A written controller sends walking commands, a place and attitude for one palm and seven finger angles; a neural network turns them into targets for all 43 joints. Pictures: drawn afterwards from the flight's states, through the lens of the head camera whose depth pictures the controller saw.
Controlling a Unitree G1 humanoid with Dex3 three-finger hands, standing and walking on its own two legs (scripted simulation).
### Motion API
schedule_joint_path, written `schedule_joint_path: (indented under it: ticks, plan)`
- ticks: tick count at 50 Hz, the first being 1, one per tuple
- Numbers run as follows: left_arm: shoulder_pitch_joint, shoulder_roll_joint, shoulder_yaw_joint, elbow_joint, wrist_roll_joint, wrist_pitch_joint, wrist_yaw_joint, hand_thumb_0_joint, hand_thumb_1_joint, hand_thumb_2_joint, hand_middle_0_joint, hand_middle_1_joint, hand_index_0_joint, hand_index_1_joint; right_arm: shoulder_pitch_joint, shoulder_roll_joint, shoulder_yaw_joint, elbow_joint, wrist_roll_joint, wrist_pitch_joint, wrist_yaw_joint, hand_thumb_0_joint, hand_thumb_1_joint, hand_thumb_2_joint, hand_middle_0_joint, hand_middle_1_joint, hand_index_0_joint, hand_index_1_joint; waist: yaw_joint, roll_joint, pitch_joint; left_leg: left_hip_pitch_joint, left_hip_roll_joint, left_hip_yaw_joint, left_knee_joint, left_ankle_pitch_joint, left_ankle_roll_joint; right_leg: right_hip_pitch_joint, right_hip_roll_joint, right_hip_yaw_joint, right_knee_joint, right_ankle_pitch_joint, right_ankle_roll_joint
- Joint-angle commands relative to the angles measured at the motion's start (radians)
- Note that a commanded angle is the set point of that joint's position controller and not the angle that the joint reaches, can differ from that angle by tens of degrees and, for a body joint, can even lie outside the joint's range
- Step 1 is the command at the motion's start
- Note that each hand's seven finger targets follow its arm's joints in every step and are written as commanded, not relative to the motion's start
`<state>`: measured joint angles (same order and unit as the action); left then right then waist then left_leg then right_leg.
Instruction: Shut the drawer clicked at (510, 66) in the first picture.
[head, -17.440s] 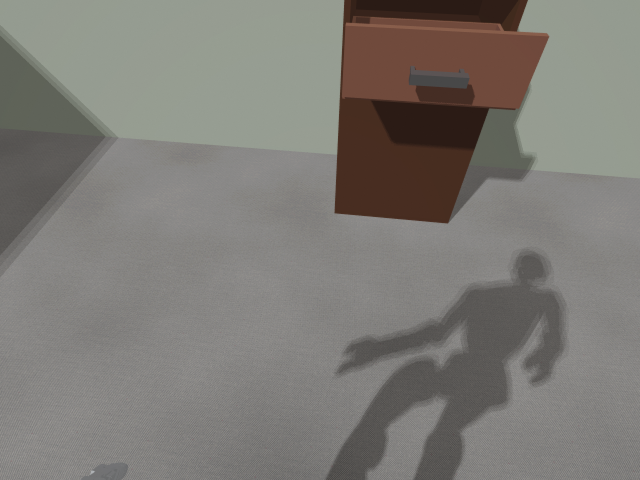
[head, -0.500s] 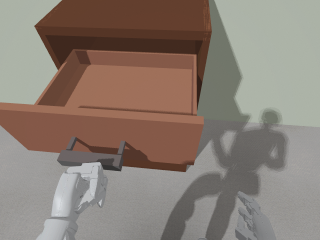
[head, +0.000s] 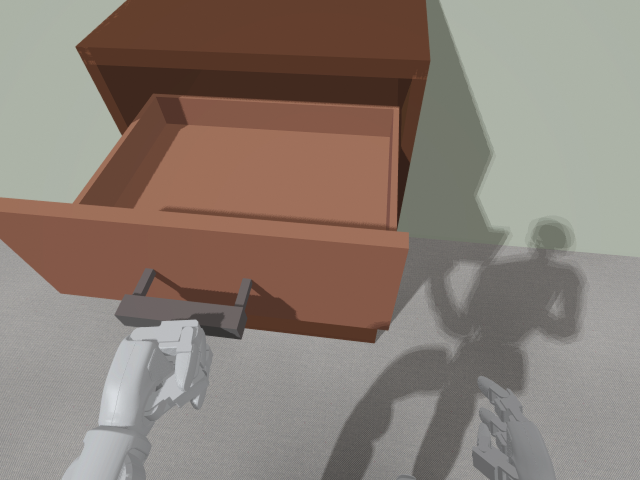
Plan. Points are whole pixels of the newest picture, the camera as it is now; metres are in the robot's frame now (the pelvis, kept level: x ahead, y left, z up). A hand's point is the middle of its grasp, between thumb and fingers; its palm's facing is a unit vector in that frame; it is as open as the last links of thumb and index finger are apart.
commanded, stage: push the drawer shut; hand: left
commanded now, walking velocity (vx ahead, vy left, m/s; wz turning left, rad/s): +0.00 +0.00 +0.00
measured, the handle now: (189, 298) +0.30 +0.17 +0.09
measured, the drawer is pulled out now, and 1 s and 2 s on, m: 0.30 0.19 0.07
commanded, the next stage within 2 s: none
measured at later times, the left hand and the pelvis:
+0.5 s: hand (217, 327) +0.27 +0.13 +0.08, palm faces -0.08 -0.99 -0.07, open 3.0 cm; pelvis -0.03 +0.00 +0.01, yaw +0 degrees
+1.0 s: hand (229, 287) +0.32 +0.13 +0.08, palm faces -0.07 -1.00 -0.06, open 2.9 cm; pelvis -0.02 +0.00 +0.01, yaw +0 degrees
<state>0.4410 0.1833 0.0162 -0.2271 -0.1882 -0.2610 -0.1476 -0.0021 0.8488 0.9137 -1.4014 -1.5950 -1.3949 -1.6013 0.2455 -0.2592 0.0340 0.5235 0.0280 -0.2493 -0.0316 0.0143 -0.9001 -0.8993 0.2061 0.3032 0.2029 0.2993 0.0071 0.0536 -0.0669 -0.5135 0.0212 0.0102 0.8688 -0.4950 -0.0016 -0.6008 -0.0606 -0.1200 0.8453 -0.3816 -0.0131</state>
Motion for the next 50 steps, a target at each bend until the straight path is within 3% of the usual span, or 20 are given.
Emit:
schedule_joint_path:
  ticks: [1, 3, 5, 8, 17, 21, 23, 26, 28, 31, 33, 34, 37, 38, 40, 44, 46, 47, 49, 50]
  plan:
    - [-0.204, 0.079, 0.056, -0.177, -0.017, -0.065, 0.005, 0.0, 0.9, 0.9, -1.4, -1.6, -1.4, -1.6, -0.047, -0.107, -0.047, -0.141, 0.009, -0.061, -0.008, 0.0, -0.9, -0.9, 0.2, 0.3, 0.2, 0.3, -0.049, -0.08, -0.162, -0.028, -0.028, -0.025, -0.13, 0.249, 0.014, 0.188, 0.023, 0.071, -0.133, 0.171, 0.008]
    - [-0.284, 0.088, 0.052, -0.172, -0.017, -0.07, 0.005, 0.0, 0.9, 0.9, -1.4, -1.6, -1.4, -1.6, -0.057, -0.112, -0.043, -0.129, 0.01, -0.063, -0.01, 0.0, -0.9, -0.9, 0.2, 0.3, 0.2, 0.3, -0.059, -0.047, -0.152, -0.027, -0.03, -0.03, -0.135, 0.228, 0.014, 0.177, 0.021, 0.074, -0.138, 0.141, 0.005]
    - [-0.336, 0.072, 0.033, -0.145, -0.018, -0.066, 0.003, 0.0, 0.9, 0.9, -1.4, -1.6, -1.4, -1.6, -0.063, -0.112, -0.04, -0.122, 0.013, -0.065, -0.012, 0.0, -0.9, -0.9, 0.2, 0.3, 0.2, 0.3, -0.064, -0.046, -0.148, -0.022, -0.028, -0.034, -0.141, 0.19, 0.014, 0.156, 0.021, 0.073, -0.149, 0.089, 0.007]
    - [-0.449, 0.103, 0.054, -0.095, -0.021, -0.061, 0.007, 0.0, 0.9, 0.9, -1.4, -1.6, -1.4, -1.6, -0.072, -0.119, -0.038, -0.101, 0.018, -0.063, -0.018, 0.0, -0.9, -0.9, 0.2, 0.3, 0.2, 0.3, -0.073, -0.062, -0.131, -0.029, -0.028, -0.039, -0.153, 0.137, 0.016, 0.145, 0.02, 0.083, -0.173, 0.009, 0.007]
    - [-0.685, 0.07, 0.004, 0.021, -0.012, -0.034, 0.024, 0.0, 0.9, 0.9, -1.4, -1.6, -1.4, -1.6, -0.091, -0.117, -0.03, -0.071, 0.023, -0.063, -0.023, 0.0, -0.9, -0.9, 0.2, 0.3, 0.2, 0.3, -0.071, -0.048, -0.166, 0.004, -0.029, -0.052, -0.199, 0.099, 0.013, 0.153, 0.018, 0.077, -0.176, -0.007, 0.005]
    - [-0.736, 0.072, 0.012, 0.063, -0.004, -0.031, 0.037, 0.0, 0.9, 0.9, -1.4, -1.6, -1.4, -1.6, -0.091, -0.116, -0.032, -0.066, 0.019, -0.06, -0.019, 0.0, -0.9, -0.9, 0.2, 0.3, 0.2, 0.3, -0.06, -0.044, -0.203, 0.021, -0.03, -0.05, -0.212, 0.128, 0.01, 0.177, 0.015, 0.076, -0.174, 0.028, 0.003]
    - [-0.751, 0.08, 0.022, 0.112, 0.0, -0.027, 0.043, 0.0, 0.9, 0.9, -1.4, -1.6, -1.4, -1.6, -0.089, -0.119, -0.031, -0.06, 0.016, -0.055, -0.017, 0.0, -0.9, -0.9, 0.2, 0.3, 0.2, 0.3, -0.06, -0.099, -0.192, 0.008, -0.026, -0.051, -0.218, 0.133, 0.013, 0.186, 0.017, 0.077, -0.181, 0.029, 0.005]
    - [-0.792, 0.056, 0.011, 0.123, 0.001, -0.035, 0.042, 0.0, 0.9, 0.9, -1.4, -1.6, -1.4, -1.6, -0.094, -0.113, -0.032, -0.063, 0.017, -0.051, -0.012, 0.0, -0.9, -0.9, 0.2, 0.3, 0.2, 0.3, -0.052, -0.045, -0.201, 0.028, -0.028, -0.043, -0.229, 0.14, 0.008, 0.19, 0.016, 0.076, -0.18, 0.044, 0.001]
    - [-0.783, 0.092, 0.049, 0.165, 0.004, -0.033, 0.052, 0.0, 0.9, 0.9, -1.4, -1.6, -1.4, -1.6, -0.085, -0.119, -0.035, -0.056, 0.014, -0.046, -0.01, 0.0, -0.9, -0.9, 0.2, 0.3, 0.2, 0.3, -0.048, -0.078, -0.2, 0.018, -0.025, -0.04, -0.228, 0.16, 0.009, 0.206, 0.016, 0.08, -0.184, 0.063, 0.002]
    - [-0.814, 0.097, 0.071, 0.187, -0.004, -0.038, 0.051, 0.0, 0.9, 0.9, -1.4, -1.6, -1.4, -1.6, -0.082, -0.116, -0.036, -0.054, 0.015, -0.037, -0.007, 0.0, -0.9, -0.9, 0.2, 0.3, 0.2, 0.3, -0.044, -0.071, -0.206, 0.018, -0.028, -0.028, -0.232, 0.163, 0.007, 0.225, 0.015, 0.089, -0.196, 0.072, 0.002]
    - [-0.839, 0.104, 0.07, 0.212, 0.001, -0.044, 0.052, 0.0, 0.9, 0.9, -1.4, -1.6, -1.4, -1.6, -0.08, -0.121, -0.037, -0.048, 0.015, -0.031, -0.007, 0.0, -0.9, -0.9, 0.2, 0.3, 0.2, 0.3, -0.055, -0.108, -0.191, 0.007, -0.024, -0.027, -0.234, 0.159, 0.01, 0.226, 0.016, 0.091, -0.201, 0.063, 0.005]
    - [-0.858, 0.078, 0.049, 0.215, 0.001, -0.048, 0.05, 0.0, 0.9, 0.9, -1.4, -1.6, -1.4, -1.6, -0.081, -0.116, -0.036, -0.048, 0.017, -0.029, -0.005, 0.0, -0.9, -0.9, 0.2, 0.3, 0.2, 0.3, -0.056, -0.067, -0.187, 0.018, -0.026, -0.025, -0.238, 0.152, 0.009, 0.212, 0.016, 0.09, -0.201, 0.06, 0.003]
    - [-0.895, 0.088, 0.063, 0.223, -0.001, -0.056, 0.056, 0.0, 0.9, 0.9, -1.4, -1.6, -1.4, -1.6, -0.069, -0.118, -0.041, -0.042, 0.016, -0.026, -0.005, 0.0, -0.9, -0.9, 0.2, 0.3, 0.2, 0.3, -0.055, -0.055, -0.216, 0.039, -0.026, -0.025, -0.238, 0.177, 0.006, 0.221, 0.017, 0.087, -0.196, 0.096, 0.002]
    - [-0.904, 0.113, 0.08, 0.24, 0.002, -0.06, 0.06, 0.0, 0.9, 0.9, -1.4, -1.6, -1.4, -1.6, -0.064, -0.122, -0.043, -0.034, 0.016, -0.021, -0.005, 0.0, -0.9, -0.9, 0.2, 0.3, 0.2, 0.3, -0.064, -0.093, -0.214, 0.026, -0.022, -0.025, -0.234, 0.177, 0.01, 0.226, 0.017, 0.09, -0.199, 0.093, 0.006]
    - [-0.941, 0.086, 0.056, 0.26, 0.002, -0.062, 0.054, 0.0, 0.9, 0.9, -1.4, -1.6, -1.4, -1.6, -0.061, -0.121, -0.04, -0.03, 0.017, -0.017, -0.005, 0.0, -0.9, -0.9, 0.2, 0.3, 0.2, 0.3, -0.069, -0.069, -0.208, 0.025, -0.026, -0.023, -0.238, 0.169, 0.008, 0.222, 0.017, 0.093, -0.202, 0.094, 0.004]
    - [-1.024, 0.114, 0.073, 0.316, 0.003, -0.068, 0.054, 0.0, 0.9, 0.9, -1.4, -1.6, -1.4, -1.6, -0.047, -0.129, -0.044, -0.012, 0.02, -0.002, -0.011, 0.0, -0.9, -0.9, 0.2, 0.3, 0.2, 0.3, -0.085, -0.093, -0.22, 0.025, -0.025, -0.025, -0.236, 0.152, 0.013, 0.216, 0.019, 0.098, -0.207, 0.076, 0.007]
    - [-1.063, 0.103, 0.059, 0.326, 0.002, -0.071, 0.05, 0.0, 0.9, 0.9, -1.4, -1.6, -1.4, -1.6, -0.046, -0.127, -0.043, -0.01, 0.021, 0.003, -0.012, 0.0, -0.9, -0.9, 0.2, 0.3, 0.2, 0.3, -0.083, -0.026, -0.237, 0.047, -0.027, -0.025, -0.236, 0.171, 0.009, 0.209, 0.019, 0.093, -0.197, 0.103, 0.001]
    - [-1.084, 0.097, 0.052, 0.332, 0.002, -0.07, 0.051, 0.0, 0.9, 0.9, -1.4, -1.6, -1.4, -1.6, -0.04, -0.126, -0.043, -0.007, 0.021, 0.004, -0.012, 0.0, -0.9, -0.9, 0.2, 0.3, 0.2, 0.3, -0.087, -0.029, -0.245, 0.054, -0.026, -0.028, -0.236, 0.186, 0.008, 0.21, 0.019, 0.09, -0.194, 0.123, 0.0]
    - [-1.089, 0.117, 0.077, 0.408, 0.001, -0.07, 0.051, 0.0, 0.9, 0.9, -1.4, -1.6, -1.4, -1.6, -0.024, -0.133, -0.044, 0.006, 0.02, 0.015, -0.011, 0.0, -0.9, -0.9, 0.2, 0.3, 0.2, 0.3, -0.095, -0.103, -0.238, 0.03, -0.025, -0.026, -0.233, 0.183, 0.012, 0.222, 0.024, 0.094, -0.2, 0.121, 0.006]
    - [-1.134, 0.107, 0.059, 0.396, 0.001, -0.077, 0.047, 0.0, 0.9, 0.9, -1.4, -1.6, -1.4, -1.6, -0.025, -0.132, -0.044, 0.007, 0.022, 0.017, -0.01, 0.0, -0.9, -0.9, 0.2, 0.3, 0.2, 0.3, -0.098, -0.061, -0.243, 0.04, -0.026, -0.026, -0.234, 0.184, 0.009, 0.212, 0.023, 0.094, -0.198, 0.126, 0.003]
